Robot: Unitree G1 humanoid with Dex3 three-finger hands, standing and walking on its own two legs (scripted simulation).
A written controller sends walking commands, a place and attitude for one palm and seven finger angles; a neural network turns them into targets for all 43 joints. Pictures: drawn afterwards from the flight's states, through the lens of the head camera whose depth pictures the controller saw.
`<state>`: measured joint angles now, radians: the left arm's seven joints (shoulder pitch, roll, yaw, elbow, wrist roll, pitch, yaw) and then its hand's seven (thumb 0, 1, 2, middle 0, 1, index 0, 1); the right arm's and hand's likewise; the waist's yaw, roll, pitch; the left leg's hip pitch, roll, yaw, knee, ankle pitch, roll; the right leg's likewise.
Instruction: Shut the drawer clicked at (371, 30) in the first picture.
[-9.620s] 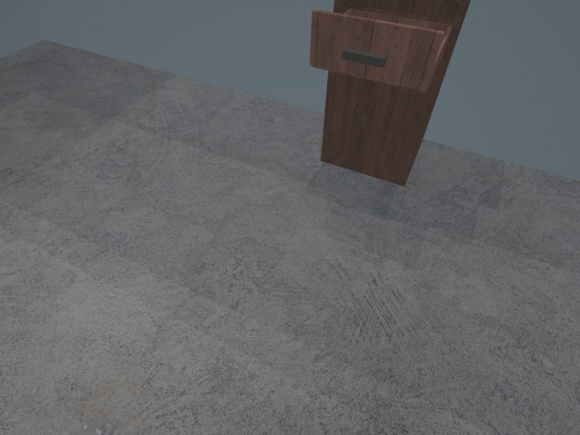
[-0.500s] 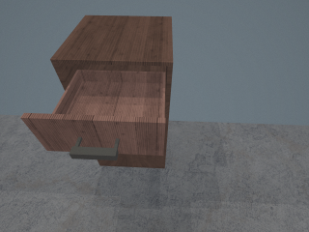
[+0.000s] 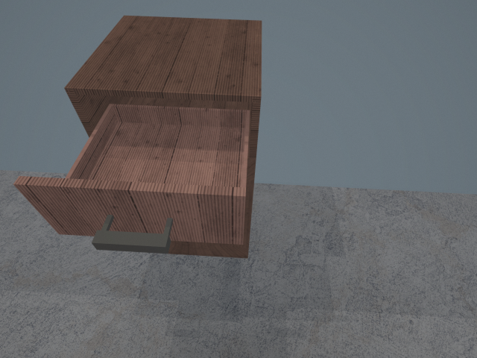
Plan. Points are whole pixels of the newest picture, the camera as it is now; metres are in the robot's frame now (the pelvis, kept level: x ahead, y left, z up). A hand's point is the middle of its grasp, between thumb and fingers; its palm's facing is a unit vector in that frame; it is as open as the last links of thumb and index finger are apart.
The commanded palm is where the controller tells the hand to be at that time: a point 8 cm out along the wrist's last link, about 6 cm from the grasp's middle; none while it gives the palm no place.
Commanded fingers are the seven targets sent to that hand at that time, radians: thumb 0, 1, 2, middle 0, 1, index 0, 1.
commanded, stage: look again from close up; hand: left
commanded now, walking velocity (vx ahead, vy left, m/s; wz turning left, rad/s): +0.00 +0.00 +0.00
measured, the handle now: (135, 231) +0.34 +0.23 -0.02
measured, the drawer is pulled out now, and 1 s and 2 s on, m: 0.28 0.28 0.28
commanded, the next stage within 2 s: raise the hand and make a fist in 0.22 s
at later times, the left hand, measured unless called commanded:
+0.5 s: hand (131, 337) +0.16 +0.19 -0.05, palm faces +0.24 -0.96 -0.17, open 7.0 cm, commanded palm +0.09 +0.22 -0.05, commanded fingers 0.00 0.90 0.90 -0.40 -0.52 -0.40 -0.52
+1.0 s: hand (140, 339) +0.15 +0.16 -0.01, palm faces -0.04 -1.00 -0.06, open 4.6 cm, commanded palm +0.12 +0.23 +0.00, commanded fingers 0.00 0.90 0.90 -0.90 -1.06 -0.90 -1.06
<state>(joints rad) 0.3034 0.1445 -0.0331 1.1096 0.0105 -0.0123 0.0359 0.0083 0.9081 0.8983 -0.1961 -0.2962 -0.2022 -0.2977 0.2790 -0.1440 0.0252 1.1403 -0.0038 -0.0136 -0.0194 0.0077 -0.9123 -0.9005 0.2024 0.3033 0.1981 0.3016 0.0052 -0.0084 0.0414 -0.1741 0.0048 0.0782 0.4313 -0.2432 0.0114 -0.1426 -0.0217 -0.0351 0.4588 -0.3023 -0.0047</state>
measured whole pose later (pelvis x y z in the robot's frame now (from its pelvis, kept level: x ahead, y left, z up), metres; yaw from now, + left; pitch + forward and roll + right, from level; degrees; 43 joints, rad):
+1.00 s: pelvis -0.05 -0.03 -0.07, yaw +4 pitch +10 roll -2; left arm 0.38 0.25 0.13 -0.03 -0.27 -0.35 -0.33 0.02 0.90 0.90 -0.71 -0.85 -0.71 -0.85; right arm 0.20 -0.19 0.05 0.57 0.04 -0.22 -0.06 0.02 -0.91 -0.90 0.21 0.30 0.20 0.30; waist 0.02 0.04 -0.10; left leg -0.79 0.05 -0.04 1.06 -0.44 -0.03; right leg -0.69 0.00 -0.14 1.03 -0.51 -0.05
